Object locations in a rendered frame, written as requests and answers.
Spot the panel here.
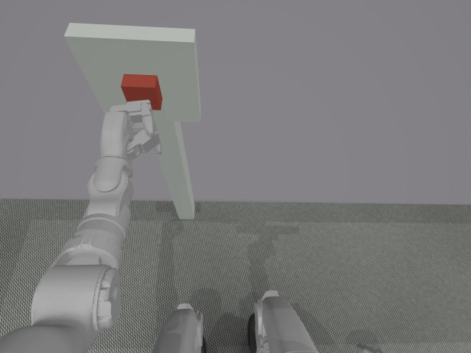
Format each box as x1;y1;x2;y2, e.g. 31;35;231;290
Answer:
64;23;201;219

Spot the robot left thigh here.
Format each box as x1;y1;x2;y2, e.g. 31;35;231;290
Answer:
151;309;202;353

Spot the left robot forearm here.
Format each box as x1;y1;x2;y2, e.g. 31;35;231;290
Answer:
31;157;134;324

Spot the left robot upper arm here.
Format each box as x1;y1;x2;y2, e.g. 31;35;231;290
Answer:
0;264;121;353

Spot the robot left hand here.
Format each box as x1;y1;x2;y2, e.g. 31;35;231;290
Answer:
100;100;162;165

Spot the robot right thigh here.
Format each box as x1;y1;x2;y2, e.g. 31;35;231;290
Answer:
254;296;318;353

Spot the button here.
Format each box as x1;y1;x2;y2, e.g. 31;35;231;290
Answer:
121;74;163;110

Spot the robot thigh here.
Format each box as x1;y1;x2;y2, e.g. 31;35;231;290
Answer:
151;309;202;353
254;296;318;353

